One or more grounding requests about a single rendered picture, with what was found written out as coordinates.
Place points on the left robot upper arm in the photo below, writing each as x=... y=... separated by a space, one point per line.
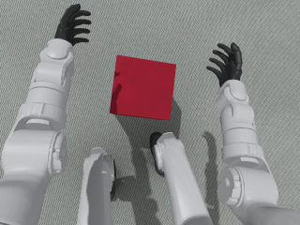
x=32 y=158

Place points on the right robot forearm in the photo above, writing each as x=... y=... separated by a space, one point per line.
x=238 y=130

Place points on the left robot foot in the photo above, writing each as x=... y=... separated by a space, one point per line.
x=112 y=193

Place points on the right robot upper arm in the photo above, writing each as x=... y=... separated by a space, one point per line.
x=252 y=195

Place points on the right robot thigh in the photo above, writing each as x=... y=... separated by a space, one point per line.
x=186 y=200

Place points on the left robot forearm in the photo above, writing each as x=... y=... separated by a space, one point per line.
x=45 y=105

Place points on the left robot hand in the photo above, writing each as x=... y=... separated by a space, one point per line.
x=66 y=28

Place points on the carton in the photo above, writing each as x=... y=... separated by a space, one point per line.
x=142 y=88

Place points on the right robot hand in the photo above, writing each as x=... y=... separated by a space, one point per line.
x=232 y=70

